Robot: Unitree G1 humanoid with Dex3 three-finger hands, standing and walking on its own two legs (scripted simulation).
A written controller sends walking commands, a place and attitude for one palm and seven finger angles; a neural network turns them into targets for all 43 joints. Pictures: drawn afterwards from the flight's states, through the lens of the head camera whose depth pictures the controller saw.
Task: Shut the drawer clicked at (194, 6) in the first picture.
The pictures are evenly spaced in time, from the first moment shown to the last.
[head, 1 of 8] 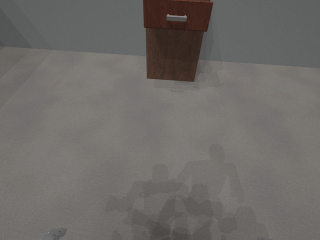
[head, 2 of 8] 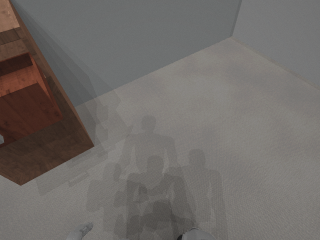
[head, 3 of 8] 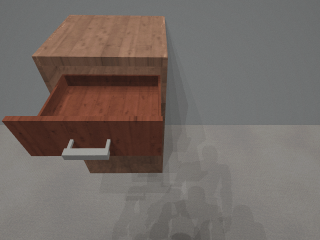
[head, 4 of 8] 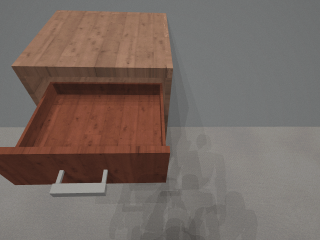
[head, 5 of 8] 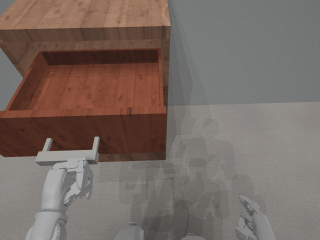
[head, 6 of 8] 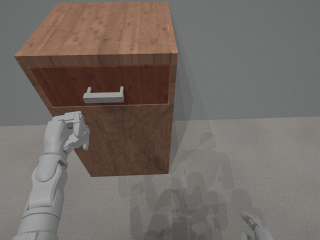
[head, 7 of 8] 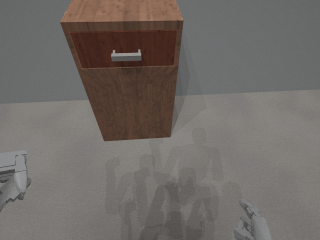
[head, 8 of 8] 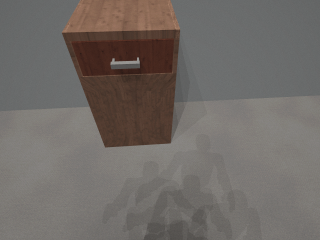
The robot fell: no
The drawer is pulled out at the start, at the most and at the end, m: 0.29 0.29 0.00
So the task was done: yes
